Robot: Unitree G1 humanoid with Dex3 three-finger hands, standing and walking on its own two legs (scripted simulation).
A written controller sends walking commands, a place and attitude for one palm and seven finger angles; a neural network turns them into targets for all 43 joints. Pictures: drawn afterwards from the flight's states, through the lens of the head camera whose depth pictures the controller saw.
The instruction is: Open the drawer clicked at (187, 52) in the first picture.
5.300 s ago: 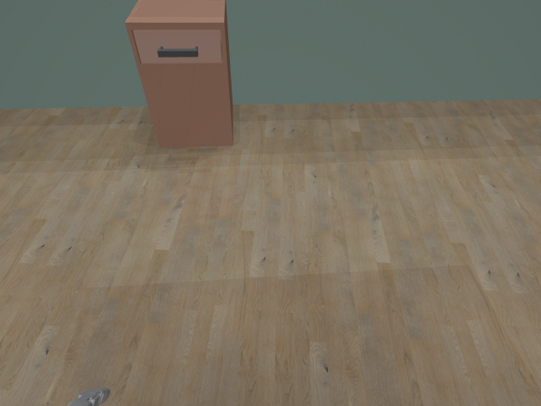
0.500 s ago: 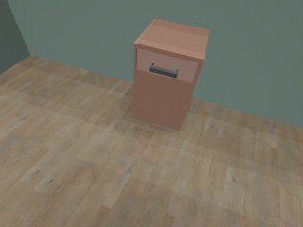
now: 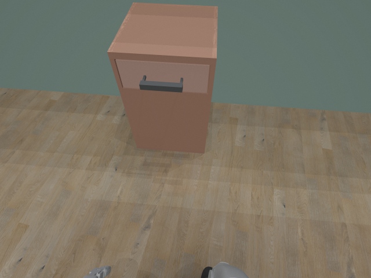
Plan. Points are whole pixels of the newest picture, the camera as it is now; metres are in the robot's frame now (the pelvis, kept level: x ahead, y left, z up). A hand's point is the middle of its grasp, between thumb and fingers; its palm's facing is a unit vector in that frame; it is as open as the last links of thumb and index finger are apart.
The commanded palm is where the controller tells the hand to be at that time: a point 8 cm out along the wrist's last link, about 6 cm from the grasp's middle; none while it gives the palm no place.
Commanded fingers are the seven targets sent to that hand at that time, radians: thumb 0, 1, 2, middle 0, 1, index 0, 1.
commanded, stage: take the last steps up to it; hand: left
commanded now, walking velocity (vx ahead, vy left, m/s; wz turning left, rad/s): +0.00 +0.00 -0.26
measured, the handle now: (162, 82) +0.85 +0.12 -0.16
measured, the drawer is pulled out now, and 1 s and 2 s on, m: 0.00 0.00 0.00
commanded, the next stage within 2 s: come to a stop and stand still in 0.76 s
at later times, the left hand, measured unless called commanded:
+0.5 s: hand (102, 276) +0.14 +0.21 -0.16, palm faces +0.00 -0.99 -0.15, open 7.4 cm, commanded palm none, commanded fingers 0.00 0.90 0.90 -0.20 -0.30 -0.20 -0.30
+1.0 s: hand (149, 182) +0.38 +0.12 -0.14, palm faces -0.06 -0.97 -0.24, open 7.2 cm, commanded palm none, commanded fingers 0.00 0.90 0.90 -0.20 -0.30 -0.20 -0.30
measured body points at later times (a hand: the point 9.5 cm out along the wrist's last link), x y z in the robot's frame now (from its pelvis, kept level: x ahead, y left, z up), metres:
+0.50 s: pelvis +0.13 +0.02 +0.02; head +0.14 +0.04 +0.47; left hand +0.15 +0.26 -0.14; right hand +0.17 -0.21 -0.12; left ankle +0.13 +0.13 -0.72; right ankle +0.10 -0.09 -0.67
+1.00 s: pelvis +0.28 -0.06 +0.02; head +0.31 -0.08 +0.47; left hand +0.38 +0.17 -0.12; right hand +0.24 -0.27 -0.15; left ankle +0.26 +0.08 -0.66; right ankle +0.30 -0.14 -0.72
